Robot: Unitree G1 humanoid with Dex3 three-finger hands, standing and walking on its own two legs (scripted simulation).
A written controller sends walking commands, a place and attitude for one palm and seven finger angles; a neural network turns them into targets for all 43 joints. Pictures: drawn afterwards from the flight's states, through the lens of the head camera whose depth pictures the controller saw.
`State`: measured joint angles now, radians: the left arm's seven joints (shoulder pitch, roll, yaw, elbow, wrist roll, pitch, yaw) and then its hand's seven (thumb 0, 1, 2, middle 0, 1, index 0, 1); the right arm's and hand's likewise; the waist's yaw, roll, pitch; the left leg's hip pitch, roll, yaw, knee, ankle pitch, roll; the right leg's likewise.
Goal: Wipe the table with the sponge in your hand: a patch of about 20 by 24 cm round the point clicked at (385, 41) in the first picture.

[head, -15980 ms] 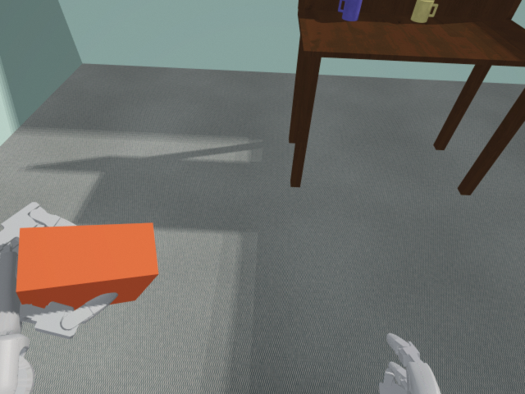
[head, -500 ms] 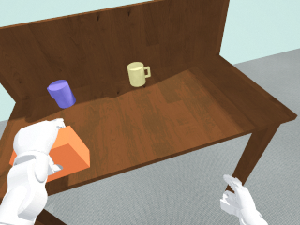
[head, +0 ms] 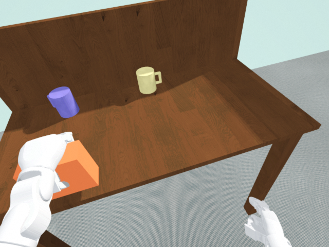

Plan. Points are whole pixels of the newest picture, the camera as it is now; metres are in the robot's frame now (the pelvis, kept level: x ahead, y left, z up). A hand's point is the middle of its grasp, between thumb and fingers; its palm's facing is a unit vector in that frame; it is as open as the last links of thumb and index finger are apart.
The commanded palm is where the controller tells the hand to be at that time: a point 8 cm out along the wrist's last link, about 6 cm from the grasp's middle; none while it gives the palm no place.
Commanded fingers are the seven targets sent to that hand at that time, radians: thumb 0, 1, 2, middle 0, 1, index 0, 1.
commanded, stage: move the sponge above the wiping area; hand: left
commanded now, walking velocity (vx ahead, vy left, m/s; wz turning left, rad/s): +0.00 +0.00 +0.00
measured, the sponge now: (65, 175) +0.24 +0.30 +0.06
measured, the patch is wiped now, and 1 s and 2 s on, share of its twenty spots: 0.00 0.00 0.00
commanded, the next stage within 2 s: lower the sponge onto the table in 0.50 s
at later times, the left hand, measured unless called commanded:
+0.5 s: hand (51, 162) +0.24 +0.31 +0.11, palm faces +0.04 -0.06 -1.00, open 9.7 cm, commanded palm +0.21 +0.32 +0.18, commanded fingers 0.00 0.10 1.30 -1.20 -1.60 -1.20 -1.60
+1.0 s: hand (46, 164) +0.23 +0.32 +0.11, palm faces +0.05 -0.07 -1.00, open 9.7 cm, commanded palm +0.21 +0.32 +0.18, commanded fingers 0.00 0.10 1.30 -1.20 -1.60 -1.20 -1.60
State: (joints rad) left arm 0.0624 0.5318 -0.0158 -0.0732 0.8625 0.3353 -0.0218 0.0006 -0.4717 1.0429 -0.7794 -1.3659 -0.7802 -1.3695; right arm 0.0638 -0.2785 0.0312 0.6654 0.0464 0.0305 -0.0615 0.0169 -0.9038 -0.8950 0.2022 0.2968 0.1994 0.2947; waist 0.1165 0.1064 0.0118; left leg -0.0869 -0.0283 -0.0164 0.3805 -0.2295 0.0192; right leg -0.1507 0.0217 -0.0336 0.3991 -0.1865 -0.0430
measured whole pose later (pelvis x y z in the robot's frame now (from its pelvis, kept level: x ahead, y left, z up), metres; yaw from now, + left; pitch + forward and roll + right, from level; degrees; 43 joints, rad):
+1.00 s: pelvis +0.00 +0.01 +0.00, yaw +0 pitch -4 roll +0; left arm 0.07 0.56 0.02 -0.07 0.84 0.32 -0.02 0.00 -0.47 1.04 -0.78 -1.37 -0.78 -1.37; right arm 0.07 -0.28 0.03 0.67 0.05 0.04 -0.06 0.02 -0.90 -0.90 0.20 0.30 0.20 0.29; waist 0.12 0.10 0.01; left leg -0.09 -0.03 -0.02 0.39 -0.23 0.03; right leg -0.15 0.02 -0.04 0.39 -0.18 -0.03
